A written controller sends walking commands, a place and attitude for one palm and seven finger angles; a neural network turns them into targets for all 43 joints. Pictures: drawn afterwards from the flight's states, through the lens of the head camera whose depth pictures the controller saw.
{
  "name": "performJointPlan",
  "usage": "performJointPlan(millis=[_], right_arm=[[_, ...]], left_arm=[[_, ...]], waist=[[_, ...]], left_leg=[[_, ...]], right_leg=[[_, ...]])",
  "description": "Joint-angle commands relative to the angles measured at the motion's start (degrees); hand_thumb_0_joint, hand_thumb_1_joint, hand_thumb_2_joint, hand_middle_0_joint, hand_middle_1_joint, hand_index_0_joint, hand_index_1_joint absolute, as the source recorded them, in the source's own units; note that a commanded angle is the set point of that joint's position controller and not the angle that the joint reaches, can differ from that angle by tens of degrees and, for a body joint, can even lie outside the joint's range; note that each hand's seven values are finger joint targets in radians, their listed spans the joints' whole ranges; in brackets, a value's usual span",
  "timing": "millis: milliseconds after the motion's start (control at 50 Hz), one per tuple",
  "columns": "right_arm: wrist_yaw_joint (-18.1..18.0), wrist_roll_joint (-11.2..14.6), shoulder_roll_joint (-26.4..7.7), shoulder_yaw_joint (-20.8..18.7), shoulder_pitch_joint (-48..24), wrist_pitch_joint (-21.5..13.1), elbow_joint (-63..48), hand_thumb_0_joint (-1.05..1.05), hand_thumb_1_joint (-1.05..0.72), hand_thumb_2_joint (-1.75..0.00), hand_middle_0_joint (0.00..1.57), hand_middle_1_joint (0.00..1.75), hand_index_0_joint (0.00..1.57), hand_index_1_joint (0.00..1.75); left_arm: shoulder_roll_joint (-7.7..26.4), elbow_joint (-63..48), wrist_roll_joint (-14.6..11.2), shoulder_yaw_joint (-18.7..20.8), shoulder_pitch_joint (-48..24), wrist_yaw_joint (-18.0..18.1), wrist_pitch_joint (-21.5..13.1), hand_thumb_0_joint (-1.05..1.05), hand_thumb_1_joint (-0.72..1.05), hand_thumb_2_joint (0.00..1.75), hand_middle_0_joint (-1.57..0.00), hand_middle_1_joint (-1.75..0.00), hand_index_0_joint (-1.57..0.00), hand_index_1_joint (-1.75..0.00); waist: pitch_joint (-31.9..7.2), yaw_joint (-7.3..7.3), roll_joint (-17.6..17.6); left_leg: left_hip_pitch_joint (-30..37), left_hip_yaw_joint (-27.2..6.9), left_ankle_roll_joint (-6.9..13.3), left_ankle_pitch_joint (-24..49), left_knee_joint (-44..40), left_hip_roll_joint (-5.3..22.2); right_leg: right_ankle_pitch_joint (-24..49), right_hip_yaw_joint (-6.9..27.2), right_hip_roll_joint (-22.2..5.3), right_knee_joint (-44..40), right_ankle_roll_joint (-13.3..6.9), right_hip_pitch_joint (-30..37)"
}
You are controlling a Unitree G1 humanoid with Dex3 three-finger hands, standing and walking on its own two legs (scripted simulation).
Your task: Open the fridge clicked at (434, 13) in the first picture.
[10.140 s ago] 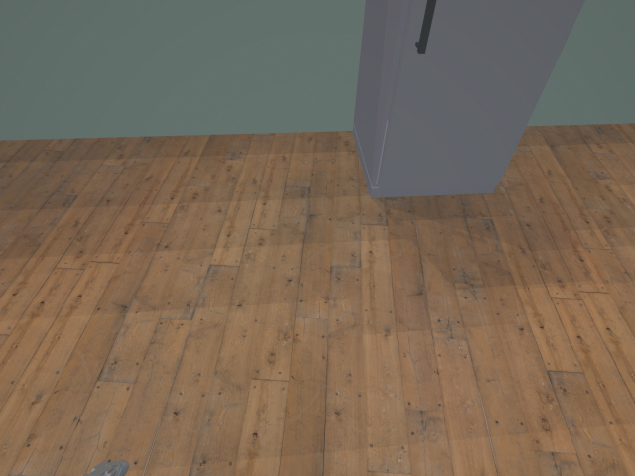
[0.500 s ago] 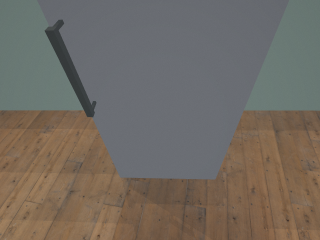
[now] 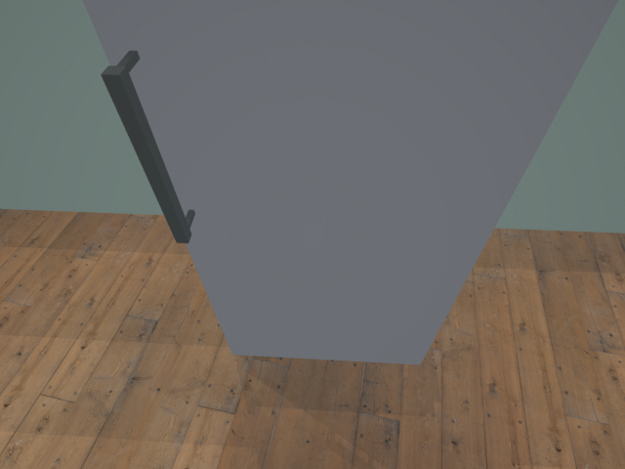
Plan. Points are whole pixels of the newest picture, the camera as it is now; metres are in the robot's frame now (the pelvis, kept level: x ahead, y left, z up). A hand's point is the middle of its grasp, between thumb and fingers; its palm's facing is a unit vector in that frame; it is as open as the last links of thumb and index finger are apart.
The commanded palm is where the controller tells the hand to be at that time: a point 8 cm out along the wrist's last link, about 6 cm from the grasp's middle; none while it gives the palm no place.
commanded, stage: look again from close up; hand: left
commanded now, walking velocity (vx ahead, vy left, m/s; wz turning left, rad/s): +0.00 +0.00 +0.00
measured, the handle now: (161, 162) +0.50 +0.26 +0.12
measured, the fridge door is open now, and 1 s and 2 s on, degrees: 0 0 0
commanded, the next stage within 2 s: shuffle to correct the standing spot in 0.96 s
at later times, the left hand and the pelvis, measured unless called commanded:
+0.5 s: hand out of the picture -0.01 +0.16 -0.17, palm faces +0.04 -0.97 -0.22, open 7.3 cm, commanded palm none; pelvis -0.01 -0.01 +0.00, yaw +0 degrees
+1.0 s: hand out of the picture -0.03 +0.15 -0.17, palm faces +0.05 -0.98 -0.20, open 7.4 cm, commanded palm none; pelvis -0.02 -0.02 +0.00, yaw +1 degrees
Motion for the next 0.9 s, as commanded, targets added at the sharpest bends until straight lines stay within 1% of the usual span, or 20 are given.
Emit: performJointPlan(millis=[0, 40, 80, 120, 160, 220, 260, 320, 360, 420, 460, 560, 600, 620, 680, 740, 820, 840, 860, 880], right_arm=[[-0.1, 0.0, -4.0, -0.3, 4.9, -0.3, -0.8, 0.0, -0.9, -0.9, 0.2, 0.3, 0.2, 0.3], [-0.1, -0.1, -3.8, -0.3, 5.1, -0.3, -0.6, 0.0, -0.9, -0.9, 0.2, 0.3, 0.2, 0.3], [-0.1, -0.1, -4.2, -0.2, 4.8, -0.1, -0.4, 0.0, -0.9, -0.9, 0.2, 0.3, 0.2, 0.3], [-0.1, -0.1, -4.2, -0.2, 4.8, 0.0, -0.3, 0.0, -0.9, -0.9, 0.2, 0.3, 0.2, 0.3], [0.0, -0.1, -4.0, -0.2, 4.6, 0.0, -0.2, 0.0, -0.9, -0.9, 0.2, 0.3, 0.2, 0.3], [0.0, -0.1, -4.1, -0.2, 4.7, 0.1, 0.1, 0.0, -0.9, -0.9, 0.2, 0.3, 0.2, 0.3], [0.1, -0.1, -3.9, -0.2, 4.8, 0.1, 0.2, 0.0, -0.9, -0.9, 0.2, 0.3, 0.2, 0.3], [0.2, -0.1, -3.9, -0.2, 4.9, 0.2, 0.3, 0.0, -0.9, -0.9, 0.2, 0.3, 0.2, 0.3], [0.2, -0.1, -3.8, -0.2, 4.9, 0.2, 0.3, 0.0, -0.9, -0.9, 0.2, 0.3, 0.2, 0.3], [0.2, -0.1, -3.8, -0.2, 4.8, 0.3, 0.4, 0.0, -0.9, -0.9, 0.2, 0.3, 0.2, 0.3], [0.2, -0.1, -3.9, -0.2, 4.8, 0.2, 0.4, 0.0, -0.9, -0.9, 0.2, 0.3, 0.2, 0.3], [0.3, -0.1, -3.7, -0.4, 4.7, 0.3, 0.4, 0.0, -0.9, -0.9, 0.2, 0.3, 0.2, 0.3], [0.2, -0.1, -3.9, -0.4, 4.5, 0.4, 0.4, 0.0, -0.9, -0.9, 0.2, 0.3, 0.2, 0.3], [0.3, -0.1, -3.9, -0.4, 4.5, 0.4, 0.5, 0.0, -0.9, -0.9, 0.2, 0.3, 0.2, 0.3], [0.2, -0.1, -4.0, -0.4, 4.5, 0.4, 0.3, 0.0, -0.9, -0.9, 0.2, 0.3, 0.2, 0.3], [0.3, -0.1, -3.7, -0.4, 4.4, 0.4, 0.3, 0.0, -0.9, -0.9, 0.2, 0.3, 0.2, 0.3], [0.3, -0.2, -4.1, -0.4, 4.3, 0.4, 0.1, 0.0, -0.9, -0.9, 0.2, 0.3, 0.2, 0.3], [0.3, -0.1, -3.7, -0.4, 4.4, 0.3, 0.2, 0.0, -0.9, -0.9, 0.2, 0.3, 0.2, 0.3], [0.3, -0.1, -4.2, -0.4, 4.4, 0.3, 0.2, 0.0, -0.9, -0.9, 0.2, 0.3, 0.2, 0.3], [0.3, -0.1, -4.3, -0.4, 4.1, 0.3, 0.2, 0.0, -0.9, -0.9, 0.2, 0.3, 0.2, 0.3]], left_arm=[[6.0, -1.4, -0.2, 1.0, 3.8, 0.5, -1.0, 0.0, 0.9, 0.9, -0.2, -0.3, -0.2, -0.3], [6.2, -1.5, -0.1, 1.1, 3.5, 0.6, -1.0, 0.0, 0.9, 0.9, -0.2, -0.3, -0.2, -0.3], [6.4, -1.4, -0.2, 1.0, 3.3, 0.6, -0.9, 0.0, 0.9, 0.9, -0.2, -0.3, -0.2, -0.3], [6.5, -1.6, -0.2, 1.0, 2.9, 0.6, -0.8, 0.0, 0.9, 0.9, -0.2, -0.3, -0.2, -0.3], [6.8, -1.6, -0.1, 1.0, 3.0, 0.6, -0.9, 0.0, 0.9, 0.9, -0.2, -0.3, -0.2, -0.3], [7.1, -1.7, -0.3, 1.0, 2.7, 0.6, -0.9, 0.0, 0.9, 0.9, -0.2, -0.3, -0.2, -0.3], [7.2, -1.9, -0.2, 1.1, 2.4, 0.6, -0.9, 0.0, 0.9, 0.9, -0.2, -0.3, -0.2, -0.3], [7.3, -2.0, -0.3, 1.0, 2.3, 0.6, -0.9, 0.0, 0.9, 0.9, -0.2, -0.3, -0.2, -0.3], [7.4, -2.0, -0.2, 1.0, 2.2, 0.6, -0.9, 0.0, 0.9, 0.9, -0.2, -0.3, -0.2, -0.3], [7.5, -2.0, -0.3, 1.0, 2.1, 0.5, -0.9, 0.0, 0.9, 0.9, -0.2, -0.3, -0.2, -0.3], [7.6, -2.1, -0.2, 1.0, 2.4, 0.6, -1.0, 0.0, 0.9, 0.9, -0.2, -0.3, -0.2, -0.3], [7.7, -2.0, -0.2, 1.0, 2.7, 0.6, -1.1, 0.0, 0.9, 0.9, -0.2, -0.3, -0.2, -0.3], [7.8, -1.9, -0.3, 1.1, 2.7, 0.5, -1.1, 0.0, 0.9, 0.9, -0.2, -0.3, -0.2, -0.3], [7.7, -1.8, -0.3, 1.0, 2.6, 0.5, -1.1, 0.0, 0.9, 0.9, -0.2, -0.3, -0.2, -0.3], [7.8, -1.8, -0.2, 1.1, 2.9, 0.5, -1.2, 0.0, 0.9, 0.9, -0.2, -0.3, -0.2, -0.3], [7.6, -1.8, -0.1, 1.0, 3.1, 0.5, -1.1, 0.0, 0.9, 0.9, -0.2, -0.3, -0.2, -0.3], [7.9, -1.9, -0.2, 1.1, 2.9, 0.4, -1.1, 0.0, 0.9, 0.9, -0.2, -0.3, -0.2, -0.3], [7.8, -1.8, -0.1, 1.0, 3.2, 0.4, -1.2, 0.0, 0.9, 0.9, -0.2, -0.3, -0.2, -0.3], [7.9, -1.9, -0.2, 1.0, 3.3, 0.4, -1.2, 0.0, 0.9, 0.9, -0.2, -0.3, -0.2, -0.3], [8.2, -1.8, -0.2, 1.0, 3.2, 0.4, -1.2, 0.0, 0.9, 0.9, -0.2, -0.3, -0.2, -0.3]], waist=[[-0.7, -0.54, -0.5], [-0.3, -0.59, -0.7], [0.3, -0.6, -0.1], [0.9, -0.57, -0.8], [1.1, -0.44, -1.0], [1.1, -0.46, -1.6], [1.6, -0.4, -0.7], [2.0, -0.46, -1.5], [2.3, -0.4, -1.2], [2.0, -0.49, -1.5], [1.1, -0.45, -1.5], [1.5, -0.52, -0.9], [1.9, -0.56, -1.4], [2.2, -0.54, -0.8], [1.9, -0.58, -1.5], [2.7, -0.48, -1.6], [2.9, -0.5, -0.4], [2.3, -0.46, -0.9], [1.6, -0.39, -0.4], [1.8, -0.35, -0.9]], left_leg=[[1.2, -4.5, 1.6, 17.6, -2.9, 5.9], [1.2, -4.5, 1.7, 18.9, -3.0, 5.9], [1.1, -4.5, 1.6, 17.5, -3.4, 5.9], [0.4, -4.7, 1.5, 15.3, -3.8, 5.7], [0.5, -4.4, 1.5, 15.9, -3.7, 5.7], [0.2, -4.4, 1.2, 13.2, -4.1, 5.6], [-0.2, -4.4, 1.3, 13.5, -4.3, 5.4], [-0.4, -4.6, 1.2, 11.7, -4.5, 5.4], [-0.6, -4.4, 1.1, 11.2, -4.7, 5.3], [-0.5, -4.5, 1.0, 10.4, -4.7, 5.2], [-0.1, -4.4, 1.0, 11.2, -4.4, 5.3], [-0.3, -4.2, 0.8, 10.2, -4.2, 5.0], [-0.4, -4.2, 0.7, 9.4, -4.2, 5.1], [-0.4, -4.2, 0.6, 9.2, -4.4, 5.0], [-0.4, -4.2, 0.6, 9.4, -4.2, 5.0], [-0.8, -4.1, 0.5, 8.7, -4.4, 5.0], [-1.0, -4.2, 0.5, 8.0, -4.6, 4.9], [-0.5, -4.3, 0.6, 9.0, -4.6, 5.1], [-0.5, -4.4, 0.6, 9.4, -4.3, 5.0], [-0.7, -4.2, 0.5, 8.9, -4.3, 5.0]], right_leg=[[21.7, 4.9, -6.5, -3.2, -1.0, 0.6], [23.0, 4.7, -6.4, -3.0, -1.1, 1.0], [21.8, 4.9, -6.6, -3.4, -1.2, 0.4], [20.2, 5.2, -6.5, -4.0, -1.2, 0.4], [22.0, 5.1, -6.7, -4.0, -1.3, 0.6], [20.1, 5.5, -6.8, -4.8, -1.4, 0.5], [20.1, 5.4, -6.8, -4.8, -1.4, 0.7], [18.2, 5.8, -6.7, -5.5, -1.6, 0.1], [17.4, 5.5, -6.8, -5.9, -1.5, 0.0], [16.4, 5.9, -6.7, -6.3, -1.6, -0.1], [17.5, 5.9, -6.7, -6.2, -1.6, 0.4], [16.7, 6.4, -6.9, -7.1, -1.7, -0.1], [15.5, 6.6, -6.8, -7.6, -1.7, -0.7], [14.7, 6.8, -6.8, -7.8, -1.8, -1.0], [15.2, 6.7, -6.8, -7.9, -1.7, -0.7], [13.7, 6.8, -6.7, -8.5, -1.6, -1.2], [10.3, 7.1, -6.7, -9.3, -1.7, -1.9], [12.2, 6.7, -6.6, -8.9, -1.6, -1.3], [13.0, 6.8, -6.6, -8.7, -1.5, -0.8], [12.8, 6.7, -6.7, -8.8, -1.5, -0.9]])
